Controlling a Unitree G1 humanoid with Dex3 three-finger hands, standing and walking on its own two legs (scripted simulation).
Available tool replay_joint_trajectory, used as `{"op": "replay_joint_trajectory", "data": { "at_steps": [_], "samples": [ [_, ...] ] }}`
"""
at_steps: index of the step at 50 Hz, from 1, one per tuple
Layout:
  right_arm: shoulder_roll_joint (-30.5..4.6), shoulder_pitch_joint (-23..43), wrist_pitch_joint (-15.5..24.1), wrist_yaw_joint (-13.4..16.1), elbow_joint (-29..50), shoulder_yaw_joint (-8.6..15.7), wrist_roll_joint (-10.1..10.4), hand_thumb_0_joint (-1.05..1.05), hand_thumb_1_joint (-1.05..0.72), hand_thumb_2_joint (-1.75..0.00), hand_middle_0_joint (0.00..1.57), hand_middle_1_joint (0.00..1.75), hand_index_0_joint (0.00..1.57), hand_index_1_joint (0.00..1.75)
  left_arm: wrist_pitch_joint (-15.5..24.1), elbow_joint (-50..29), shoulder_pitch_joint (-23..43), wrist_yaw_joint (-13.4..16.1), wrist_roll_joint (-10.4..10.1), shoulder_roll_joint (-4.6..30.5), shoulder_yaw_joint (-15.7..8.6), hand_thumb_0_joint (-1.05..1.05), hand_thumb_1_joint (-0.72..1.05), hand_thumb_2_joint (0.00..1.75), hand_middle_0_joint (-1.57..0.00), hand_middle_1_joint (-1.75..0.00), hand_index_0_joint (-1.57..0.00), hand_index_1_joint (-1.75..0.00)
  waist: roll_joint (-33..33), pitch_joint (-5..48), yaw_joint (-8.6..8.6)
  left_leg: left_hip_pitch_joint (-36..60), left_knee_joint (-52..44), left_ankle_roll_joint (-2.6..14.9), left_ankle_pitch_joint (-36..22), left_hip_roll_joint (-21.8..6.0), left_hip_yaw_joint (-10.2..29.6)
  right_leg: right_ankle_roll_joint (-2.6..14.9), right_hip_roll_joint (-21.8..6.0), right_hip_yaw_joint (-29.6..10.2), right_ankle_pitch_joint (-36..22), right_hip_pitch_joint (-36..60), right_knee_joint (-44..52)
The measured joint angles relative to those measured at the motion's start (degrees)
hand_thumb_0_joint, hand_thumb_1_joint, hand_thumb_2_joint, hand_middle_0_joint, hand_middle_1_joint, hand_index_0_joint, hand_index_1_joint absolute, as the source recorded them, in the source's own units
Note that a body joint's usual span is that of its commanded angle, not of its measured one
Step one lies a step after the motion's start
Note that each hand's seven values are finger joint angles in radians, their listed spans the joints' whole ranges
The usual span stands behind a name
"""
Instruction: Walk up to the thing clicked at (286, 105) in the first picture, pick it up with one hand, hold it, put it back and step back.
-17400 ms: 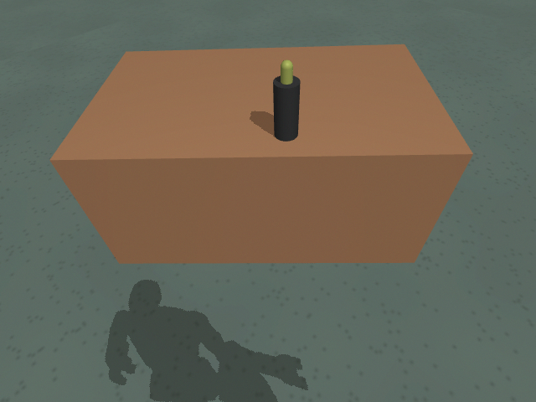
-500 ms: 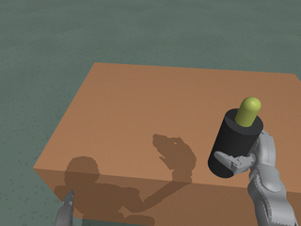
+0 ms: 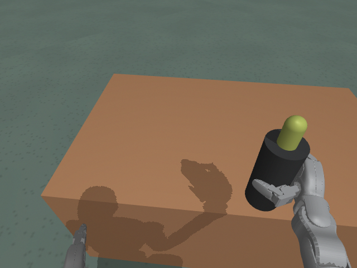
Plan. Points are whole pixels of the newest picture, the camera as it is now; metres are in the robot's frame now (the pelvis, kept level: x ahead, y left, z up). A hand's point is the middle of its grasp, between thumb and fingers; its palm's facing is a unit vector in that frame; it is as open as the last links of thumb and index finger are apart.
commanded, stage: hold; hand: right
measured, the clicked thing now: (276, 164) +0.32 -0.16 +0.12
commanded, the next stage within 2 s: crouch in 0.40 s
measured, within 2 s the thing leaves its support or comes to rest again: neither
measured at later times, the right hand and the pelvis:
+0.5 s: hand (277, 171) +0.32 -0.17 +0.09, palm faces +0.25 +0.97 -0.02, open 10.9 cm; pelvis +0.00 +0.00 +0.00, yaw +0 degrees
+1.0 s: hand (275, 176) +0.36 -0.20 +0.02, palm faces +0.28 +0.96 -0.02, open 10.9 cm; pelvis +0.00 +0.01 -0.01, yaw +1 degrees
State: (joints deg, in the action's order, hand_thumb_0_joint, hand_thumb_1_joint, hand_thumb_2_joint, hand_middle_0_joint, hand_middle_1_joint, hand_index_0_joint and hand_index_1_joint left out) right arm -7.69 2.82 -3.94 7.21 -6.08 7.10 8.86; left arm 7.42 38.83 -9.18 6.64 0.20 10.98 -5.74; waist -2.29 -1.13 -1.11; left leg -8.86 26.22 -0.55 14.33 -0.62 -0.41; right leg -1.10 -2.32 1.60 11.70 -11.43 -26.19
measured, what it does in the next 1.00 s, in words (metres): stands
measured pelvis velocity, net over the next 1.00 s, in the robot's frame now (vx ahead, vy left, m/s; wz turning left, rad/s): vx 0.00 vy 0.01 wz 0.01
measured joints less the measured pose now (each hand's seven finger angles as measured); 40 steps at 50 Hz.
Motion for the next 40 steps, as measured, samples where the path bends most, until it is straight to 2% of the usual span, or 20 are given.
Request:
{"op": "replay_joint_trajectory", "data": {
  "at_steps": [7, 18, 25, 30, 35, 40],
  "samples": [
    [-0.6, 1.1, 1.4, 0.2, -0.9, 1.5, -0.2, -0.01, 0.58, -1.11, 0.66, 1.08, 0.71, 1.10, 0.1, -1.5, -1.7, 0.1, -0.3, 0.2, 0.1, -0.01, -0.55, 0.06, -0.06, -0.06, -0.06, -0.06, 0.6, -0.5, 0.34, -0.2, 0.2, 0.18, 0.0, 0.0, -0.1, -0.16, 0.0, -0.1, -0.3, 0.0, 0.2],
    [0.0, 0.8, 0.3, -0.7, -0.7, 0.0, -0.4, -0.01, 0.58, -1.11, 0.66, 1.08, 0.71, 1.10, 0.6, -0.4, -0.5, 0.2, -0.1, 0.8, 0.3, -0.01, -0.56, 0.07, -0.06, -0.05, -0.05, -0.06, 0.4, -0.2, 0.22, -0.2, -0.1, 0.14, -0.2, 0.0, -0.1, -0.13, 0.0, -0.1, -0.4, 0.0, 0.5],
    [-0.6, 0.4, 0.5, 0.1, -0.5, 1.0, -0.2, -0.01, 0.58, -1.11, 0.66, 1.08, 0.71, 1.10, 0.5, -2.3, -1.5, 0.0, -0.2, 0.1, 0.0, -0.01, -0.55, 0.07, -0.06, -0.05, -0.05, -0.06, 0.7, -0.4, 0.14, 0.1, 0.0, 0.32, 0.1, 0.2, 0.0, -0.33, -0.2, 0.0, -0.1, 0.4, 0.5],
    [-1.1, 1.1, 0.8, 0.1, -0.1, 1.4, -0.1, -0.01, 0.59, -1.12, 0.66, 1.08, 0.71, 1.10, 0.6, -0.7, -1.5, 0.2, -0.5, 0.7, 0.3, -0.01, -0.55, 0.07, -0.05, -0.05, -0.05, -0.06, 0.5, -0.4, 0.52, -0.1, 0.0, 0.37, 0.2, 0.3, -0.1, -0.36, -0.2, -0.1, 0.0, 0.1, 0.3],
    [-1.0, 4.4, 1.7, -1.1, -5.1, 2.3, 0.1, -0.01, 0.59, -1.12, 0.66, 1.08, 0.71, 1.10, -0.2, 1.9, 0.5, 0.1, -0.2, 0.1, 1.1, -0.01, -0.55, 0.07, -0.05, -0.05, -0.05, -0.06, 0.3, -0.2, 0.36, -1.3, 0.6, 0.36, 0.3, 0.2, -0.4, -0.35, -0.2, -0.5, -0.1, -1.2, -0.1],
    [-1.6, 7.1, 4.0, -2.2, -12.9, 4.0, -0.1, -0.01, 0.59, -1.12, 0.66, 1.08, 0.72, 1.10, -0.2, -1.2, 0.4, -0.3, -0.1, -0.2, 0.8, -0.01, -0.55, 0.06, -0.05, -0.05, -0.05, -0.06, 1.1, -0.1, -0.78, -2.9, 1.5, 0.36, 0.6, 0.1, -0.4, -0.36, -0.1, -0.4, -0.1, -2.5, -0.5]
  ]
}}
